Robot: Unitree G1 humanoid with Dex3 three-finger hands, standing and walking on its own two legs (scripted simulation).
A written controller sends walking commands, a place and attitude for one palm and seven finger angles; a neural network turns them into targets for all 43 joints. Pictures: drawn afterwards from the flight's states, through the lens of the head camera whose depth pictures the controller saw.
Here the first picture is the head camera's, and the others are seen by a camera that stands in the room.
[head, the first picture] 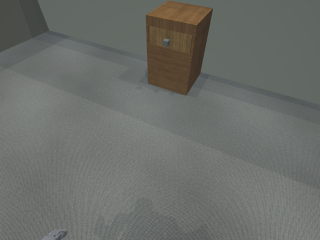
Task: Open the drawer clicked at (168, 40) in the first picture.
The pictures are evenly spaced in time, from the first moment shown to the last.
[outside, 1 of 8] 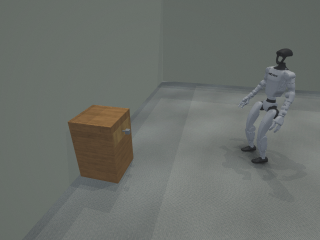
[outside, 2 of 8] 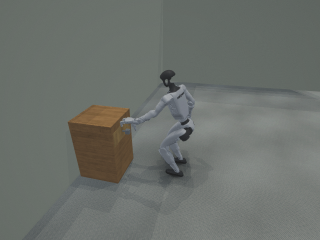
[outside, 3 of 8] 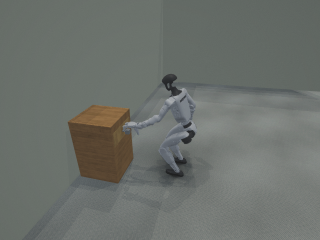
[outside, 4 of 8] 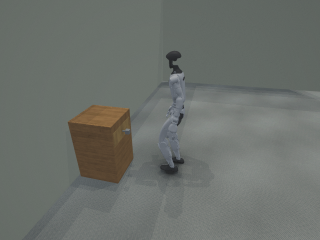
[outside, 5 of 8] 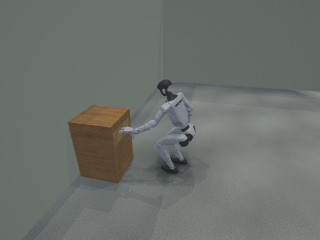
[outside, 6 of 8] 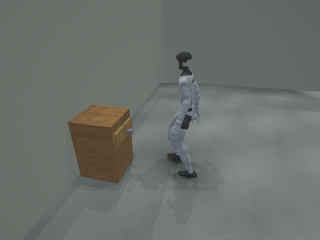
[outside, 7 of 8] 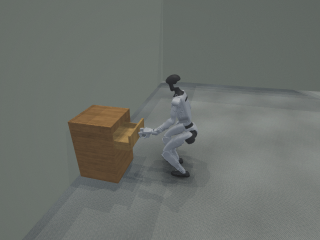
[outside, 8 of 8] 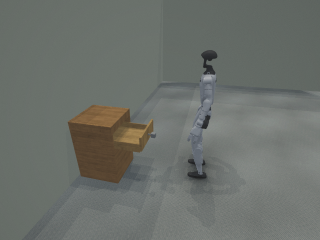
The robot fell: no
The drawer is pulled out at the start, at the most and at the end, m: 0.00 0.28 0.28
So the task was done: yes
